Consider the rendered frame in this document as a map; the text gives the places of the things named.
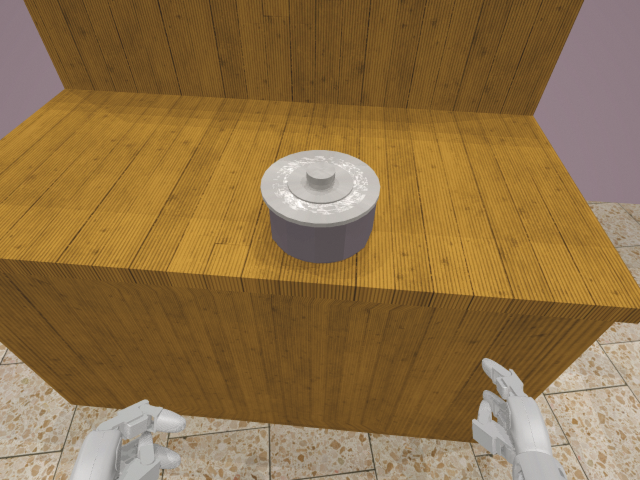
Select robot right hand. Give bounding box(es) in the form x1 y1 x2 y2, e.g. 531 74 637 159
472 358 553 464

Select robot right forearm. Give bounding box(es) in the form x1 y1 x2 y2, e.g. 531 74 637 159
512 451 567 480

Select knob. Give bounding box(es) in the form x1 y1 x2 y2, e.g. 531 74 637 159
306 162 335 186

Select lid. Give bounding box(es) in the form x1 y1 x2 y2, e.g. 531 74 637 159
260 150 380 227

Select pot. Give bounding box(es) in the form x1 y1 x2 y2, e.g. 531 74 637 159
269 205 376 263

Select table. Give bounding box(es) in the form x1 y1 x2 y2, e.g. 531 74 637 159
0 0 640 443

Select robot left hand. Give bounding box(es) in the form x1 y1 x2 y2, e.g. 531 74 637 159
69 399 186 480

